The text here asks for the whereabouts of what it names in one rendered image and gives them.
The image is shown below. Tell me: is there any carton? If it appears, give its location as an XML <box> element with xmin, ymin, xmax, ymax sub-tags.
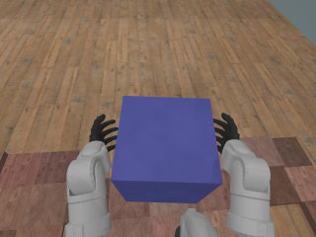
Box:
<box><xmin>111</xmin><ymin>96</ymin><xmax>223</xmax><ymax>203</ymax></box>

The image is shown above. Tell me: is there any robot right hand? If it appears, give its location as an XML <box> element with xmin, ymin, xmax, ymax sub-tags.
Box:
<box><xmin>213</xmin><ymin>113</ymin><xmax>240</xmax><ymax>154</ymax></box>

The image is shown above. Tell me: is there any robot right forearm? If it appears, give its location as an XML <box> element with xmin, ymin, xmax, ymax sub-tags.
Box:
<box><xmin>220</xmin><ymin>139</ymin><xmax>275</xmax><ymax>237</ymax></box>

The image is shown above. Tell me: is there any robot left hand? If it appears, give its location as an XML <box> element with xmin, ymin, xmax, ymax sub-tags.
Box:
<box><xmin>89</xmin><ymin>114</ymin><xmax>119</xmax><ymax>152</ymax></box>

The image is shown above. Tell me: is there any robot right thigh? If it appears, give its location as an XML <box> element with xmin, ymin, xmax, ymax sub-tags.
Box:
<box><xmin>180</xmin><ymin>211</ymin><xmax>220</xmax><ymax>237</ymax></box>

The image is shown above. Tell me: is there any robot left forearm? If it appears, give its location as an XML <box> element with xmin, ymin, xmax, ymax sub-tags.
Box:
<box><xmin>65</xmin><ymin>140</ymin><xmax>112</xmax><ymax>237</ymax></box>

